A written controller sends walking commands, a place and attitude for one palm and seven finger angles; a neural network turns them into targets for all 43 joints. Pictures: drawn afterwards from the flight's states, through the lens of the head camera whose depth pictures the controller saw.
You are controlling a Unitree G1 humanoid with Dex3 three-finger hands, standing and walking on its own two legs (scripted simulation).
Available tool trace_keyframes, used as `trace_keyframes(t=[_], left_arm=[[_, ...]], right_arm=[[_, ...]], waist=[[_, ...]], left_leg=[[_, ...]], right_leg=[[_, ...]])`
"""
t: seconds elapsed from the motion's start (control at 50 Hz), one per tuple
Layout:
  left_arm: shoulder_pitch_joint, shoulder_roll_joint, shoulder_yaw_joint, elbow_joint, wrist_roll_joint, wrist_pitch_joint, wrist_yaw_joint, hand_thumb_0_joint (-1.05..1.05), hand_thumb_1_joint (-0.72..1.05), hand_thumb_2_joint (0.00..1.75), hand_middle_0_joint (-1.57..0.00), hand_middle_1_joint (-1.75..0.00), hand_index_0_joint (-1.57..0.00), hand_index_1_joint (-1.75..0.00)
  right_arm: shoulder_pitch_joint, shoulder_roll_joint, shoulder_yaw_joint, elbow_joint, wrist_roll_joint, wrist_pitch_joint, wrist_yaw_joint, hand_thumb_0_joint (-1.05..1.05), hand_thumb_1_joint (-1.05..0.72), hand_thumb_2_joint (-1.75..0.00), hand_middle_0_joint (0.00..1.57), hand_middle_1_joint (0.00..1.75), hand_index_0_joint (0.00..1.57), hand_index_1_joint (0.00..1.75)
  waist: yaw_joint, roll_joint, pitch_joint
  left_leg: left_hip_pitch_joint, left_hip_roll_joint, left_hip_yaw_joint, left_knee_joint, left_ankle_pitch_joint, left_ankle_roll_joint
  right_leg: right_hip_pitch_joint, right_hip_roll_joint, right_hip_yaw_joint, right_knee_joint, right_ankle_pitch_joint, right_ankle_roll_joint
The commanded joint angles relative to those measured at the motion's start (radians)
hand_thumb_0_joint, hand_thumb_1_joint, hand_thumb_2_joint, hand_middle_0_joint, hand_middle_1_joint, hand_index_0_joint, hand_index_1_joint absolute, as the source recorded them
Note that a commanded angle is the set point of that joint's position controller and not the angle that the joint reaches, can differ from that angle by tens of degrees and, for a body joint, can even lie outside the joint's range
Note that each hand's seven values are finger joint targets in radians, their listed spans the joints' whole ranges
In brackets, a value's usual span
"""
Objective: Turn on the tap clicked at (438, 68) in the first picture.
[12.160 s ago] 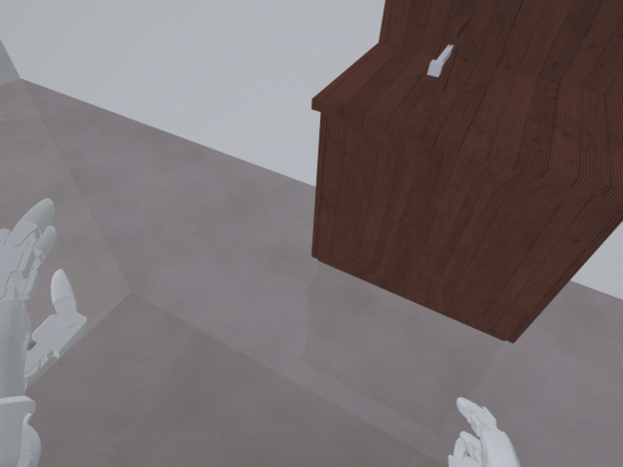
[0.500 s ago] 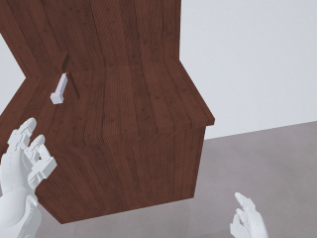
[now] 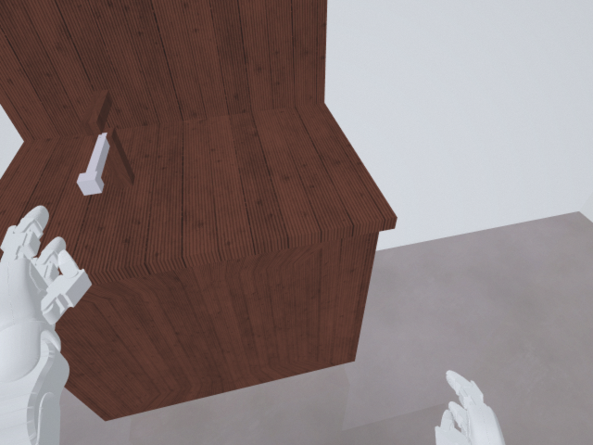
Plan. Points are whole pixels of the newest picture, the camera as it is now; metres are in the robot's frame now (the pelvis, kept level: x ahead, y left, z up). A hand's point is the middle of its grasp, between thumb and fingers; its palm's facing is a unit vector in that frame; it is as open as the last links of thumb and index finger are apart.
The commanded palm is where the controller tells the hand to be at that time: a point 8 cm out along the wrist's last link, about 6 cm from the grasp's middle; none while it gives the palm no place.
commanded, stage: reach beside the lever's end, fingers flat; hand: left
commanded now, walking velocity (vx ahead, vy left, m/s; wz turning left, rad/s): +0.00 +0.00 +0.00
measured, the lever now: (90, 183) +0.45 +0.41 +0.12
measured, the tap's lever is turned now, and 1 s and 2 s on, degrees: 0 0 0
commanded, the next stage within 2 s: push the lever round in 1.44 s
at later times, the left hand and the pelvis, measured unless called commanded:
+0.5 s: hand (80, 244) +0.31 +0.34 +0.13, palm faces +0.58 -0.81 -0.08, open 7.7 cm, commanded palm +0.27 +0.38 +0.13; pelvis +0.00 +0.00 +0.00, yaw +0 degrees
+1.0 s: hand (74, 219) +0.37 +0.39 +0.11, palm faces +0.58 -0.81 -0.08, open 7.8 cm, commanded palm +0.33 +0.43 +0.11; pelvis +0.00 +0.01 -0.01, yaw -1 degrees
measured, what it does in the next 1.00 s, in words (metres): stands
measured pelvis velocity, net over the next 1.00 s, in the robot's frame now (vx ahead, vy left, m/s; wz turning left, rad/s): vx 0.00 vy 0.01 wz -0.02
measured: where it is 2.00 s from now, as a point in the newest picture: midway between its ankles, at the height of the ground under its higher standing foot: outside the picture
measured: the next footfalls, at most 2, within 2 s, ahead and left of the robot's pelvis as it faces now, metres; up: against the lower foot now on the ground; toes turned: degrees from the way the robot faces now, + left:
none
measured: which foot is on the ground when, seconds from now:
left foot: down 0.00-1.00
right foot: down 0.00-1.00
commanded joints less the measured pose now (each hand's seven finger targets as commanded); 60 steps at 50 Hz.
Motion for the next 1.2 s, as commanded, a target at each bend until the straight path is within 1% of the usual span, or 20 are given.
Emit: trace_keyframes(t=[0.0,0.1,0.16,0.3,0.32,0.38,0.42,0.48,0.56,0.66,0.7,0.76,0.88,0.96,1.02,1.04,1.06,1.08,1.12,1.18], left_arm=[[-0.239,0.243,0.11,-0.158,0.003,-0.079,-0.009,0.0,0.9,0.9,-0.18,-0.25,-0.18,-0.25],[-0.376,0.31,0.143,-0.036,0.011,-0.102,-0.024,0.0,0.9,0.9,-0.18,-0.24,-0.18,-0.24],[-0.472,0.298,0.102,0.002,0.02,-0.131,-0.04,0.0,0.9,0.9,-0.18,-0.23,-0.18,-0.23],[-0.526,0.356,0.137,0.151,0.024,-0.166,-0.067,0.0,0.9,0.9,-0.17,-0.21,-0.17,-0.21],[-0.535,0.383,0.16,0.169,0.029,-0.171,-0.065,0.0,0.9,0.9,-0.17,-0.21,-0.17,-0.21],[-0.529,0.425,0.199,0.23,0.029,-0.179,-0.068,0.0,0.9,0.9,-0.17,-0.2,-0.17,-0.2],[-0.556,0.458,0.222,0.245,0.035,-0.192,-0.068,0.0,0.9,0.9,-0.17,-0.2,-0.17,-0.2],[-0.619,0.478,0.223,0.332,0.04,-0.21,-0.079,0.0,0.9,0.9,-0.16,-0.19,-0.16,-0.19],[-0.735,0.515,0.21,0.38,0.059,-0.258,-0.105,0.0,0.9,0.9,-0.16,-0.18,-0.16,-0.18],[-0.763,0.58,0.246,0.541,0.055,-0.296,-0.145,0.0,0.9,0.9,-0.16,-0.17,-0.16,-0.17],[-0.809,0.591,0.237,0.577,0.058,-0.306,-0.16,0.0,0.9,0.9,-0.16,-0.16,-0.16,-0.16],[-0.827,0.666,0.287,0.656,0.068,-0.326,-0.172,0.0,0.9,0.9,-0.15,-0.16,-0.15,-0.16],[-0.929,0.696,0.271,0.729,0.095,-0.406,-0.191,0.0,0.9,0.9,-0.15,-0.15,-0.15,-0.15],[-0.941,0.717,0.278,0.833,0.094,-0.423,-0.207,0.0,0.9,0.9,-0.15,-0.15,-0.15,-0.15],[-0.985,0.789,0.32,0.874,0.107,-0.437,-0.212,0.0,0.9,0.9,-0.15,-0.15,-0.15,-0.15],[-0.998,0.787,0.312,0.874,0.111,-0.445,-0.214,0.0,0.9,0.9,-0.15,-0.15,-0.15,-0.15],[-0.96,0.785,0.315,0.877,0.116,-0.45,-0.215,0.0,0.9,0.9,-0.15,-0.15,-0.15,-0.15],[-0.969,0.765,0.296,0.841,0.117,-0.46,-0.216,0.0,0.9,0.9,-0.15,-0.15,-0.15,-0.15],[-0.897,0.763,0.322,0.838,0.107,-0.466,-0.217,0.0,0.9,0.9,-0.15,-0.15,-0.15,-0.15],[-0.869,0.736,0.32,0.844,0.088,-0.452,-0.225,0.0,0.9,0.9,-0.15,-0.15,-0.15,-0.15]], right_arm=[[-0.133,-0.111,-0.043,-0.157,0.006,-0.05,-0.011,0.0,-0.9,-0.9,0.2,0.3,0.2,0.3],[-0.118,-0.126,-0.048,-0.143,0.009,-0.043,-0.023,0.0,-0.9,-0.9,0.2,0.3,0.2,0.3],[-0.112,-0.128,-0.046,-0.139,0.011,-0.049,-0.026,0.0,-0.9,-0.9,0.2,0.3,0.2,0.3],[-0.071,-0.144,-0.054,-0.136,0.015,-0.043,-0.022,0.0,-0.9,-0.9,0.2,0.3,0.2,0.3],[-0.064,-0.147,-0.058,-0.134,0.015,-0.041,-0.021,0.0,-0.9,-0.9,0.2,0.3,0.2,0.3],[-0.048,-0.152,-0.062,-0.138,0.013,-0.03,-0.015,0.0,-0.9,-0.9,0.2,0.3,0.2,0.3],[-0.035,-0.154,-0.064,-0.14,0.014,-0.023,-0.011,0.0,-0.9,-0.9,0.2,0.3,0.2,0.3],[-0.013,-0.161,-0.067,-0.132,0.014,-0.012,-0.012,0.0,-0.9,-0.9,0.2,0.3,0.2,0.3],[0.023,-0.169,-0.073,-0.123,0.013,-0.004,-0.01,0.0,-0.9,-0.9,0.2,0.3,0.2,0.3],[0.07,-0.184,-0.078,-0.113,0.016,0.011,-0.007,0.0,-0.9,-0.9,0.2,0.3,0.2,0.3],[0.085,-0.189,-0.079,-0.114,0.017,0.016,-0.006,0.0,-0.9,-0.9,0.2,0.3,0.2,0.3],[0.117,-0.195,-0.083,-0.116,0.015,0.029,-0.002,0.0,-0.9,-0.9,0.2,0.3,0.2,0.3],[0.169,-0.205,-0.088,-0.109,0.006,0.046,0.008,0.0,-0.9,-0.9,0.2,0.3,0.2,0.3],[0.197,-0.218,-0.089,-0.105,0.006,0.06,0.012,0.0,-0.9,-0.9,0.2,0.3,0.2,0.3],[0.222,-0.226,-0.091,-0.103,0.0,0.074,0.014,0.0,-0.9,-0.9,0.2,0.3,0.2,0.3],[0.226,-0.224,-0.091,-0.105,-0.002,0.077,0.016,0.0,-0.9,-0.9,0.2,0.3,0.2,0.3],[0.231,-0.223,-0.092,-0.113,-0.003,0.082,0.02,0.0,-0.9,-0.9,0.2,0.3,0.2,0.3],[0.228,-0.221,-0.093,-0.118,-0.005,0.085,0.023,0.0,-0.9,-0.9,0.2,0.3,0.2,0.3],[0.242,-0.227,-0.099,-0.124,-0.008,0.094,0.029,0.0,-0.9,-0.9,0.2,0.3,0.2,0.3],[0.234,-0.224,-0.099,-0.131,-0.002,0.106,0.03,0.0,-0.9,-0.9,0.2,0.3,0.2,0.3]], waist=[[0.001,0.009,-0.129],[-0.018,-0.005,-0.124],[-0.034,0.038,-0.128],[-0.031,0.004,-0.166],[-0.03,0.032,-0.171],[-0.022,-0.003,-0.192],[-0.022,0.029,-0.206],[-0.046,-0.007,-0.19],[-0.068,0.073,-0.222],[-0.079,0.013,-0.218],[-0.084,0.027,-0.224],[-0.077,0.03,-0.244],[-0.094,0.093,-0.284],[-0.104,0.041,-0.272],[-0.101,0.067,-0.291],[-0.104,0.059,-0.315],[-0.088,0.089,-0.331],[-0.091,0.12,-0.345],[-0.079,0.091,-0.365],[-0.079,0.083,-0.319]], left_leg=[[-0.008,-0.007,0.005,-0.067,0.177,0.014],[-0.03,-0.007,0.003,-0.062,0.123,0.021],[-0.02,-0.007,0.001,-0.058,0.105,0.02],[-0.043,-0.004,-0.005,-0.045,0.139,0.02],[-0.044,-0.004,-0.001,-0.039,0.144,0.02],[-0.069,-0.005,0.002,-0.032,0.166,0.023],[-0.078,-0.005,0.004,-0.023,0.166,0.023],[-0.107,-0.004,0.008,-0.011,0.134,0.028],[-0.098,-0.003,0.008,0.011,0.138,0.028],[-0.157,-0.002,0.0,0.029,0.111,0.033],[-0.162,-0.002,-0.001,0.033,0.103,0.033],[-0.198,-0.001,-0.001,0.047,0.103,0.035],[-0.179,0.003,-0.009,0.071,0.129,0.033],[-0.213,0.007,-0.017,0.078,0.102,0.035],[-0.226,0.007,-0.016,0.09,0.11,0.036],[-0.22,0.008,-0.017,0.093,0.13,0.037],[-0.208,0.009,-0.02,0.091,0.152,0.032],[-0.178,0.011,-0.02,0.096,0.18,0.029],[-0.159,0.015,-0.029,0.106,0.243,0.026],[-0.175,0.02,-0.032,0.098,0.23,0.021]], right_leg=[[0.053,-0.02,0.036,-0.076,0.183,0.034],[0.026,-0.022,0.046,-0.083,0.124,0.036],[-0.001,-0.024,0.052,-0.081,0.107,0.034],[0.007,-0.022,0.042,-0.055,0.158,0.031],[0.006,-0.022,0.046,-0.054,0.163,0.031],[0.025,-0.024,0.047,-0.043,0.198,0.034],[0.023,-0.024,0.053,-0.038,0.2,0.034],[-0.005,-0.024,0.059,-0.036,0.179,0.042],[-0.031,-0.021,0.066,-0.022,0.186,0.036],[-0.045,-0.018,0.069,-0.009,0.173,0.043],[-0.061,-0.018,0.07,-0.006,0.164,0.042],[-0.053,-0.018,0.076,0.006,0.167,0.044],[-0.103,-0.005,0.072,0.032,0.172,0.036],[-0.132,-0.003,0.066,0.039,0.143,0.039],[-0.135,-0.002,0.069,0.048,0.145,0.038],[-0.128,-0.001,0.07,0.055,0.163,0.04],[-0.126,0.002,0.066,0.062,0.169,0.034],[-0.135,0.005,0.063,0.067,0.185,0.031],[-0.13,0.013,0.055,0.075,0.211,0.027],[-0.153,0.015,0.047,0.072,0.192,0.028]])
